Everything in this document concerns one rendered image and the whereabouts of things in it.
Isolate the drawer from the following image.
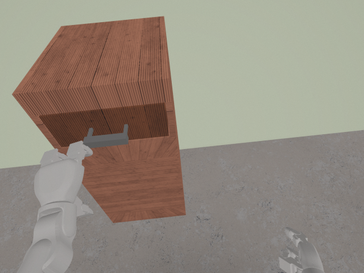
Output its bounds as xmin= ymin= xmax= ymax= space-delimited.
xmin=39 ymin=102 xmax=169 ymax=147

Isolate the robot left hand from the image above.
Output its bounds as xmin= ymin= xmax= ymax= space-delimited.
xmin=34 ymin=140 xmax=93 ymax=217

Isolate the cabinet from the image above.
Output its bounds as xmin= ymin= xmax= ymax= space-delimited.
xmin=12 ymin=16 xmax=186 ymax=223

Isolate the robot right hand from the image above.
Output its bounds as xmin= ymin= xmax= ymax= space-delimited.
xmin=279 ymin=227 xmax=324 ymax=273

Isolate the handle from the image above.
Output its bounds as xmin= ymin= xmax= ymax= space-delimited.
xmin=83 ymin=124 xmax=129 ymax=148

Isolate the left robot forearm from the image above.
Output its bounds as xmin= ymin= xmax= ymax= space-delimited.
xmin=17 ymin=201 xmax=77 ymax=273

